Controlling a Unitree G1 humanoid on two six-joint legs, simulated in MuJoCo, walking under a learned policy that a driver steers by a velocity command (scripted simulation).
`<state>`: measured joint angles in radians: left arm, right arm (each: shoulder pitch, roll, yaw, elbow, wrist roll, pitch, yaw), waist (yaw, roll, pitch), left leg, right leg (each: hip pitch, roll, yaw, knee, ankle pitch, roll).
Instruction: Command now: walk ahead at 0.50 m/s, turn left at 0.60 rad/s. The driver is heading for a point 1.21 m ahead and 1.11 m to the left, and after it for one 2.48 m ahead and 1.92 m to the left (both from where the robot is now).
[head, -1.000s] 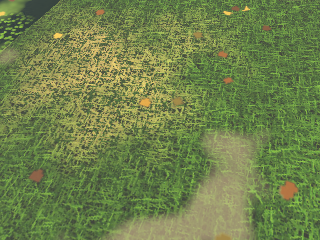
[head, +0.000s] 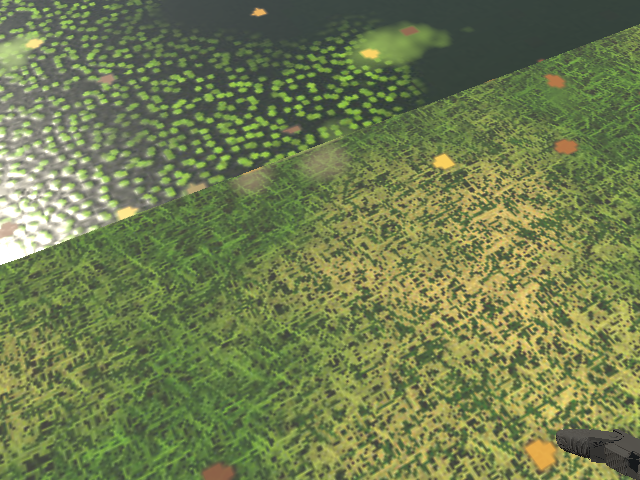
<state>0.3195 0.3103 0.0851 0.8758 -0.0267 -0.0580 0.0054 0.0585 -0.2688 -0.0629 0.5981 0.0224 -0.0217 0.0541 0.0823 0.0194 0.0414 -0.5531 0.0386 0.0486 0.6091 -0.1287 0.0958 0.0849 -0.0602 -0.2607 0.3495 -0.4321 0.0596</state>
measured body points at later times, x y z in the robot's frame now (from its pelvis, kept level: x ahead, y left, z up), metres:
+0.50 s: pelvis +0.29 +0.01 +0.00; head +0.31 +0.03 +0.45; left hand +0.46 +0.30 -0.07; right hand +0.41 -0.27 -0.10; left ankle +0.13 +0.10 -0.72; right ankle +0.44 -0.07 -0.73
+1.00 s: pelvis +0.55 +0.12 +0.00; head +0.57 +0.13 +0.45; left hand +0.44 +0.37 -0.13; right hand +0.85 -0.01 -0.07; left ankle +0.61 +0.26 -0.72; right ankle +0.44 -0.07 -0.72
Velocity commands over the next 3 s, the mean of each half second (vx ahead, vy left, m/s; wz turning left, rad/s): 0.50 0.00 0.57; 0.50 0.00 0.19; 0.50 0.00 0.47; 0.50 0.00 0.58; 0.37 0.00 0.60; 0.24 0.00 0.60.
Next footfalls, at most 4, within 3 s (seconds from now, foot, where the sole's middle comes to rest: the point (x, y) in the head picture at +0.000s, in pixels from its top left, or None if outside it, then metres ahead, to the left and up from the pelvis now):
0.02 left None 0.17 0.10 -0.76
0.50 right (381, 464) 0.48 -0.06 -0.76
1.00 left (231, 371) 0.65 0.27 -0.76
1.44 right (272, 241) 1.01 0.23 -0.76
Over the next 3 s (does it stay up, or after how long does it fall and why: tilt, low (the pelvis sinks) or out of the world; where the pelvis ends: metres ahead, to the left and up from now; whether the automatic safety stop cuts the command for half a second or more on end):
stays up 1.15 0.82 -0.07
